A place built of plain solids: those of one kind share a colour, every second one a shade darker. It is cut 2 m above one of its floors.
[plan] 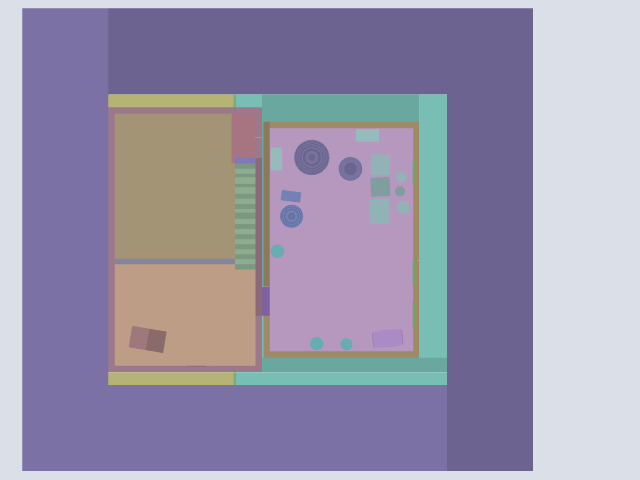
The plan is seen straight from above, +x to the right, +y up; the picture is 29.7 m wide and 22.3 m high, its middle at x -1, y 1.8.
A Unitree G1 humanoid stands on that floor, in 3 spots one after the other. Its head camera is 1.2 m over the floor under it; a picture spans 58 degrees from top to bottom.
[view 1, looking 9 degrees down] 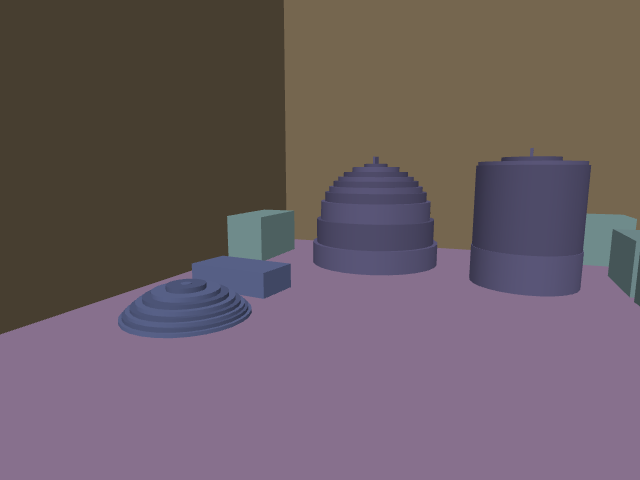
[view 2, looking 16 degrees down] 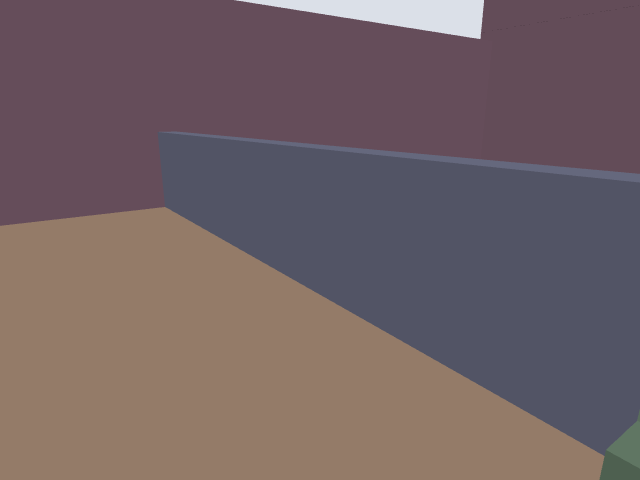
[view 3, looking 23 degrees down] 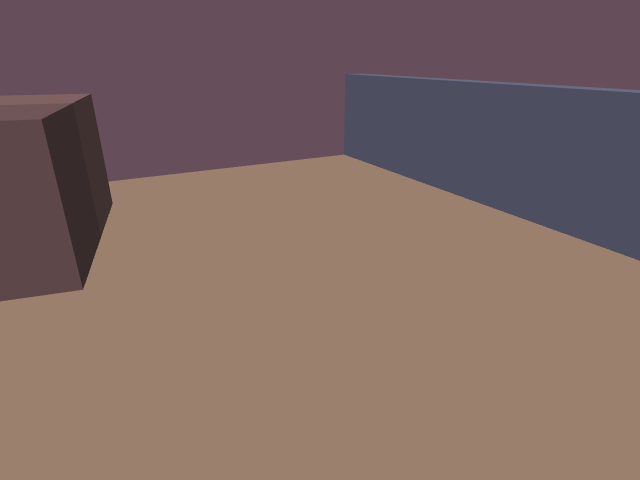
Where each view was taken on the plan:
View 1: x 0.00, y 0.00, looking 111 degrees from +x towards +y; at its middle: store_buoy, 5.58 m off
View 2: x -4.55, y -0.92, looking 145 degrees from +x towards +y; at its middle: guard_quay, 2.91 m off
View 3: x -5.63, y -2.28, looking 152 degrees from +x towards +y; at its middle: floor_yard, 3.07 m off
